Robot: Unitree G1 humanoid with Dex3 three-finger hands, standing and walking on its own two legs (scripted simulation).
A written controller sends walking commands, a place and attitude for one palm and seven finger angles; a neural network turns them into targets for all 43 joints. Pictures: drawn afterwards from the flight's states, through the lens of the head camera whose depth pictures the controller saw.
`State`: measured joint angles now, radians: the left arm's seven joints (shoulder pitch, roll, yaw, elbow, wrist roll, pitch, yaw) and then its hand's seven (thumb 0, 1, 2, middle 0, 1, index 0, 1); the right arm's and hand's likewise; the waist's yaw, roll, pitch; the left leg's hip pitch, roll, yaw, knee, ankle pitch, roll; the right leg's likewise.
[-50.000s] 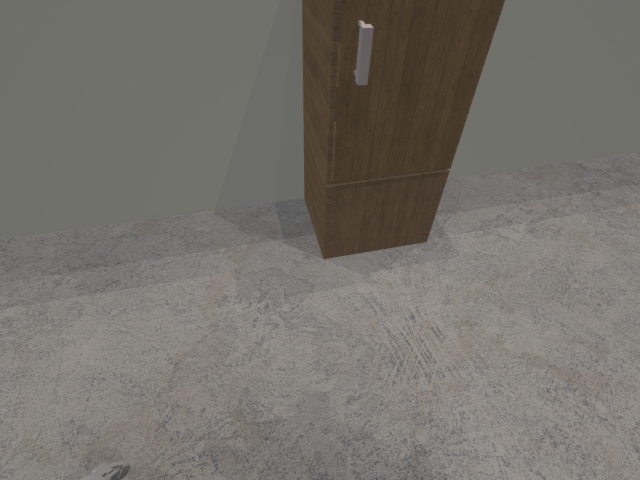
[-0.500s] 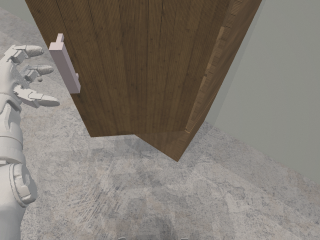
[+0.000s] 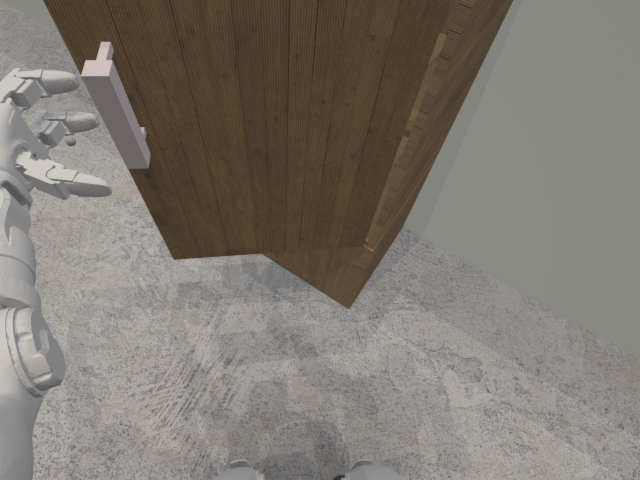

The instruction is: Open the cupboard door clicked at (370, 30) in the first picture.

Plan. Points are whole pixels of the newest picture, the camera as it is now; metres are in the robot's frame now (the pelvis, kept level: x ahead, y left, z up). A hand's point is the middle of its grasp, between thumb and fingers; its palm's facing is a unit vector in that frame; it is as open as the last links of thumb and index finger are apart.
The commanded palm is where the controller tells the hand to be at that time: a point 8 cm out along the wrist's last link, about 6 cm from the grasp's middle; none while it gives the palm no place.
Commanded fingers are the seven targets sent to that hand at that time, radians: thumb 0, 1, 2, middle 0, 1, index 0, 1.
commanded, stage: slide the fingers in behind the handle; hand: left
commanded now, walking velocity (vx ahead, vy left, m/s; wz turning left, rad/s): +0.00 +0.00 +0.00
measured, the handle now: (123, 108) +0.54 +0.22 +0.12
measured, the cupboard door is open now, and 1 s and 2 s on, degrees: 40 41 41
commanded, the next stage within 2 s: close the thumb around the handle in 1.44 s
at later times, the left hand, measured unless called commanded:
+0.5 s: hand (102, 141) +0.48 +0.23 +0.12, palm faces +0.05 -1.00 +0.03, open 14.0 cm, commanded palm +0.46 +0.27 +0.12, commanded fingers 0.00 -0.50 0.30 -0.30 -1.20 -0.30 -1.20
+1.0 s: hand (120, 145) +0.48 +0.21 +0.12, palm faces +0.10 -0.99 +0.02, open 14.3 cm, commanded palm +0.45 +0.24 +0.12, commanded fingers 0.00 -0.50 0.30 -0.30 -1.20 -0.30 -1.20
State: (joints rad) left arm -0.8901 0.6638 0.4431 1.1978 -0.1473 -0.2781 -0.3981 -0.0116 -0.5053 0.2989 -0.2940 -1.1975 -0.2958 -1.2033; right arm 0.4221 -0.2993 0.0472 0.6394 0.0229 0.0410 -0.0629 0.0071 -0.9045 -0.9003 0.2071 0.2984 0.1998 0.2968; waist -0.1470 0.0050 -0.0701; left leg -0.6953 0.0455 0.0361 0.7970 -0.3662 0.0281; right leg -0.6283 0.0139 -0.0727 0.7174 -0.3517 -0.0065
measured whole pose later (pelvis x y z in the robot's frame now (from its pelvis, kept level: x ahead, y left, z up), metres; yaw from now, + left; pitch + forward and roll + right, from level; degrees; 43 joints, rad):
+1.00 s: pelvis +0.00 -0.01 +0.00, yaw +0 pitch +13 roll -2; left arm -0.82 0.48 0.37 1.10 -0.15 -0.29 -0.21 -0.01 -0.50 0.30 -0.24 -1.18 -0.25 -1.19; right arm 0.41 -0.28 0.03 0.65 0.02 0.03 -0.02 0.01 -0.91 -0.90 0.21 0.30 0.20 0.30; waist -0.12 0.02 -0.09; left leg -0.64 0.05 0.04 0.79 -0.37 0.02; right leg -0.59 0.02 -0.07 0.73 -0.37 -0.02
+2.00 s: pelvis +0.00 -0.01 +0.00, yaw +0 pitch +13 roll -2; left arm -0.86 0.46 0.37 1.13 -0.13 -0.31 -0.19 0.00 0.31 0.65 -0.34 -1.28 -0.35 -1.29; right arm 0.40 -0.27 0.03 0.66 0.02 0.02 -0.03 0.01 -0.91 -0.90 0.21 0.30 0.20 0.30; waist -0.13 0.02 -0.09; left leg -0.66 0.04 0.04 0.79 -0.37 0.02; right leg -0.61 0.01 -0.06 0.74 -0.36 -0.01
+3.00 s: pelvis +0.02 -0.01 +0.02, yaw -1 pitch +5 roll +0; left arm -0.07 0.08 0.12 0.12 -0.18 -0.06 0.11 0.01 0.62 0.71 -0.30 -1.31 -0.31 -1.26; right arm 0.22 -0.22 0.02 0.54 0.03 0.00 0.01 0.01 -0.91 -0.90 0.20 0.30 0.20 0.30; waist -0.01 0.04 -0.10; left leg -0.39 0.03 0.07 0.65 -0.35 0.01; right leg -0.37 0.01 -0.03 0.64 -0.36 -0.01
